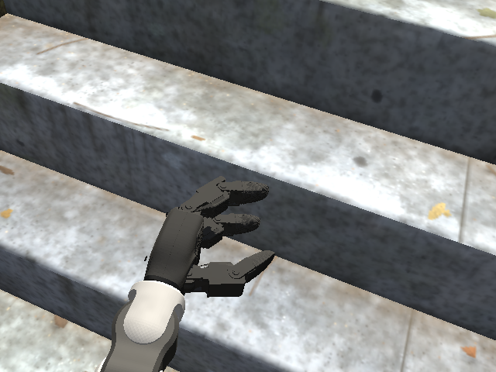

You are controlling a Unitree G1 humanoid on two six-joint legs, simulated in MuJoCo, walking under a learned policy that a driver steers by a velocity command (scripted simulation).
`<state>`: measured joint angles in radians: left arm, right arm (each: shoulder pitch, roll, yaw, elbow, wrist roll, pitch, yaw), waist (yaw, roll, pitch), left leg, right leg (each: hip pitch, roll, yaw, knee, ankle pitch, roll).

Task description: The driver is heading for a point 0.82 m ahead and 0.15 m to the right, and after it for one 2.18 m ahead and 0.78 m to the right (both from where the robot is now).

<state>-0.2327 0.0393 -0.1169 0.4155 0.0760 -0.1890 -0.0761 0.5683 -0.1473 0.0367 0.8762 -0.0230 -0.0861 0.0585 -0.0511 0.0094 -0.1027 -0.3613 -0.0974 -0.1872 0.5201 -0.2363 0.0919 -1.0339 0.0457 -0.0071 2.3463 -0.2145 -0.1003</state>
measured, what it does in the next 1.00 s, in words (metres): climbs, turning right: right foot 0.22 m higher, then left foot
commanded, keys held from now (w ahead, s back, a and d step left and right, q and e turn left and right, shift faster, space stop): w+shift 0.04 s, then w+e+shift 0.48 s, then w+shift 0.30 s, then w+q+shift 0.18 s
